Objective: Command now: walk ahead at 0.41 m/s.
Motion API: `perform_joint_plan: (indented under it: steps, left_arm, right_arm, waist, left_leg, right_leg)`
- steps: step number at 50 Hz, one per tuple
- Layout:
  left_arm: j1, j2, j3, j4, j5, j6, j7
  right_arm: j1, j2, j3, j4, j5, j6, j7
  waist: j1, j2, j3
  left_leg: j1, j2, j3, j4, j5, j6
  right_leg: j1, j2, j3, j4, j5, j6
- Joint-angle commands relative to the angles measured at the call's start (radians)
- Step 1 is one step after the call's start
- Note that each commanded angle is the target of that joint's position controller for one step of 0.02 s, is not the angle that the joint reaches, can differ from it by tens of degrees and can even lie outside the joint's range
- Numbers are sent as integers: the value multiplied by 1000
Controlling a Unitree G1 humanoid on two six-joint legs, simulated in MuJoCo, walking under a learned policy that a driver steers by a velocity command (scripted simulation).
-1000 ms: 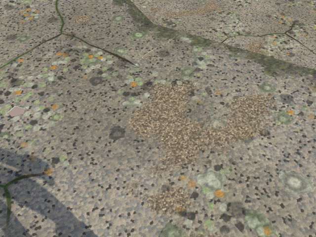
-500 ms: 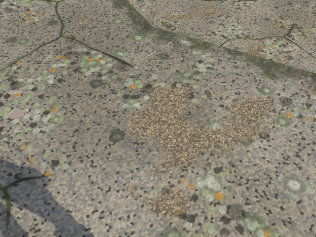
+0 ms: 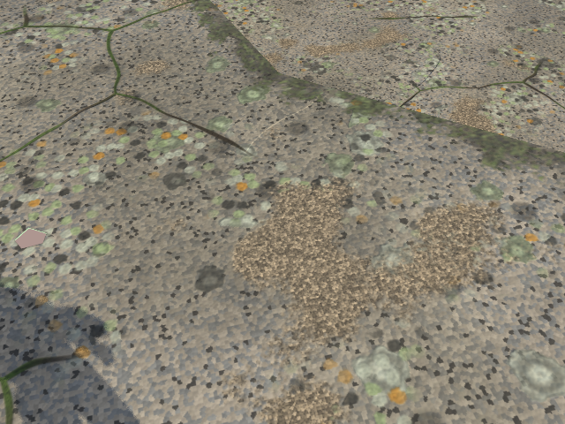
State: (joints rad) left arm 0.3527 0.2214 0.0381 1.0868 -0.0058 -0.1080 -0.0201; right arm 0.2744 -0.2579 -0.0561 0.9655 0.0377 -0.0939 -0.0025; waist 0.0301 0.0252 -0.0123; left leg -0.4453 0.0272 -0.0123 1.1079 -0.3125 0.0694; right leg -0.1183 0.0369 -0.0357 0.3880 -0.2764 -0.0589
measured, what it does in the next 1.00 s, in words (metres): walks ahead, turning right: left foot, then right foot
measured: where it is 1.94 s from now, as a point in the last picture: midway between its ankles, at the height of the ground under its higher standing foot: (329, 348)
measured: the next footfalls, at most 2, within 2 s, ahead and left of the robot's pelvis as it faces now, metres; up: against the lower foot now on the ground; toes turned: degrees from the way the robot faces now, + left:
left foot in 0.34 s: +0.36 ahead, +0.16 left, +0.00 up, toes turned +3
right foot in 0.90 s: +0.67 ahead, -0.13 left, +0.00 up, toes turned -20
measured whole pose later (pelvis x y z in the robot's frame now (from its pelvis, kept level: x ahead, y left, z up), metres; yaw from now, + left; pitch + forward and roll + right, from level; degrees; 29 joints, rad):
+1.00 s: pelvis +0.54 -0.01 -0.02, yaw -18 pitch +2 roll +1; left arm 0.12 0.27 0.08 0.77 -0.01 -0.06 -0.04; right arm 0.25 -0.28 -0.05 0.92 0.03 -0.10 -0.01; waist -0.01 0.00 0.07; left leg -0.28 0.04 0.03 1.23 -0.47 -0.01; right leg -0.45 0.06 -0.06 0.60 -0.18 -0.11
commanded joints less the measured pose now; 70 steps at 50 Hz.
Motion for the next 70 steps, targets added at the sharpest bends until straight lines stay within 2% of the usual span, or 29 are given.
perform_joint_plan:
  steps: [1, 6, 11, 14, 16, 17, 18, 19, 20, 22, 24, 27, 34, 39, 42, 44, 45, 46, 47, 48, 49, 50, 51, 56, 61, 66, 68, 69, 70]
  left_arm:
    - [43, 86, -3, -35, 7, 0, 3]
    - [84, 148, 4, -48, 11, 16, 33]
    - [145, 156, 13, -35, -8, 18, 36]
    - [120, 179, 26, -44, -8, 28, 36]
    - [91, 186, 30, -57, 3, 44, 36]
    - [83, 167, 20, -75, 13, 47, 35]
    - [209, 28, -17, -92, 10, 31, 22]
    - [196, 28, -21, -74, -13, 2, 18]
    - [81, 130, 10, -115, -46, -14, 16]
    - [-18, 145, 23, -143, -42, -11, 33]
    - [41, 95, 30, -126, -31, 25, 38]
    - [20, 72, 36, -145, -29, 60, 42]
    - [-208, 71, 38, -235, -12, 44, 10]
    - [-368, 47, 20, -330, -13, 43, -26]
    - [-359, 76, 31, -372, -18, 46, -47]
    - [-206, 142, 65, -358, -23, 51, -49]
    - [-43, 204, 100, -322, -26, 52, -38]
    - [85, 306, 132, -297, -22, 64, -10]
    - [13, 360, 130, -335, -11, 56, -7]
    - [36, 270, 101, -340, 7, 50, -10]
    - [-13, 211, 85, -339, 14, 42, -7]
    - [-83, 178, 75, -347, 2, 36, -10]
    - [-142, 139, 64, -358, -2, 35, -7]
    - [-164, 176, 65, -347, 13, 26, 10]
    - [-147, 174, 56, -317, 7, 53, 31]
    - [-149, 155, 41, -276, 8, 67, 34]
    - [-132, 138, 34, -263, 5, 66, 36]
    - [-61, 124, 31, -263, 26, 57, 35]
    - [32, 90, 22, -232, 26, 55, 38]
  right_arm:
    - [-86, -66, -19, -78, -11, -17, 13]
    - [-280, -14, 5, -154, -16, -6, 18]
    - [-401, -33, 13, -203, -6, -6, 39]
    - [-367, -79, -3, -209, -7, -14, 50]
    - [-143, -145, -40, -148, -6, -12, 41]
    - [42, -191, -61, -100, -9, -7, 30]
    - [178, -291, -83, -71, -38, -2, 25]
    - [169, -217, -58, -68, -37, -2, 28]
    - [73, -159, -39, -75, -29, -9, 29]
    - [-88, -85, -16, -95, -35, -23, 34]
    - [-136, -47, -7, -82, -51, -35, 42]
    - [-107, -73, -16, -51, -55, -43, 32]
    - [-28, -125, -22, -35, -55, -33, -14]
    - [83, -147, -32, -9, -38, 6, -23]
    - [55, -180, -43, -29, -30, 31, -28]
    - [27, -209, -51, -49, -28, 46, -35]
    - [8, -206, -48, -60, -24, 49, -37]
    - [32, -159, -31, -87, -46, 34, -33]
    - [96, -34, 6, -135, -47, -5, -15]
    - [-8, -131, -12, -146, -8, -47, 2]
    - [-47, -141, -15, -155, 17, -57, 6]
    - [-48, -132, -16, -141, 2, -53, -3]
    - [-57, -143, -27, -131, -22, -40, -11]
    - [-22, -89, -24, -136, -43, 21, -23]
    - [-145, -79, -11, -159, -38, 18, -12]
    - [-179, -108, -18, -165, -47, 7, 6]
    - [-107, -139, -28, -137, -64, -3, 6]
    - [-109, -199, -37, -141, -76, -5, 0]
    - [-98, -159, -26, -132, -77, 6, -5]
  waist:
    - [4, -104, 97]
    - [39, -92, 134]
    - [48, -104, 174]
    - [-8, -119, 118]
    - [-132, -146, -38]
    - [-209, -123, -154]
    - [-163, 128, -341]
    - [-166, 192, -409]
    - [-149, 146, -220]
    - [-77, 26, -43]
    - [-12, 73, -6]
    - [7, 60, 48]
    - [-47, 4, 91]
    - [-108, -17, 132]
    - [-68, 29, 89]
    - [28, 73, -20]
    - [116, 54, -106]
    - [137, -103, -205]
    - [19, -288, -310]
    - [88, -150, -352]
    - [68, -110, -238]
    - [19, -5, -136]
    - [-10, -1, -95]
    - [-72, -53, -69]
    - [-15, -105, -94]
    - [-16, -121, -63]
    - [-54, -74, -85]
    - [1, 15, -135]
    - [21, 118, -213]
  left_leg:
    - [-325, 95, -22, -34, 115, -6]
    - [-278, 69, 36, -349, 275, -65]
    - [-199, 38, 41, -536, 358, -37]
    - [-103, 7, 48, -582, 297, 8]
    - [196, -59, 93, -572, 254, 52]
    - [491, 20, 5, -543, 235, 95]
    - [900, 311, -476, -609, 3, 256]
    - [888, 393, -771, -815, -110, 275]
    - [727, 357, -625, -842, -130, 204]
    - [404, 287, -337, -900, 37, 138]
    - [249, 223, -174, -956, 110, 102]
    - [184, 211, -52, -1011, 187, 119]
    - [307, 201, 123, -1032, 318, 94]
    - [532, 259, 180, -953, 442, 87]
    - [587, 273, 226, -816, 811, 61]
    - [566, 258, 250, -567, 1110, 35]
    - [463, 217, 267, -342, 1041, -1]
    - [184, 158, 266, -15, 582, -46]
    - [-211, -90, 103, 341, -257, -106]
    - [-286, -41, -83, 387, -249, -81]
    - [-302, 11, -72, 342, -183, -63]
    - [-262, 63, -56, 243, -125, -65]
    - [-211, 93, -46, 163, -100, -67]
    - [-97, 80, -15, -68, 46, -110]
    - [-34, 41, 8, -404, 319, -115]
    - [7, 18, -5, -556, 267, -71]
    - [175, 35, -26, -699, 584, -24]
    - [327, 132, -109, -631, 937, 26]
    - [470, 234, -201, -587, 1040, 149]
  right_leg:
    - [158, -259, 280, -259, 159, -126]
    - [75, -227, 155, -297, 295, -131]
    - [112, -266, 115, -306, 311, -122]
    - [214, -295, 91, -196, 581, -92]
    - [199, -256, 47, 79, 896, -58]
    - [18, -214, 29, 330, 763, -27]
    - [-393, -39, 6, 762, 269, 43]
    - [-507, 20, 167, 950, -267, 29]
    - [-594, -40, 186, 1014, -227, 6]
    - [-538, -142, 138, 915, -54, -7]
    - [-416, -186, 149, 837, 13, -9]
    - [-461, -191, 150, 791, 75, 1]
    - [-583, -163, 98, 428, 387, 26]
    - [-677, -147, 22, 282, 307, 2]
    - [-568, -85, -59, 250, 161, -39]
    - [-333, 0, -108, 249, 81, -87]
    - [-82, 35, -88, 163, 150, -128]
    - [226, -146, 202, 150, 155, -195]
    - [491, -397, 821, -18, 155, -407]
    - [496, -406, 792, -73, 325, -375]
    - [385, -376, 576, -35, 536, -328]
    - [216, -320, 416, -24, 666, -276]
    - [101, -279, 329, -41, 685, -241]
    - [-84, -212, 163, -101, 910, -219]
    - [-36, -166, 87, -84, 804, -154]
    - [27, -213, 161, 7, 690, -134]
    - [1, -151, 155, 106, 566, -67]
    - [-76, -75, 129, 177, 381, -23]
    - [-180, -31, 110, 258, 107, 30]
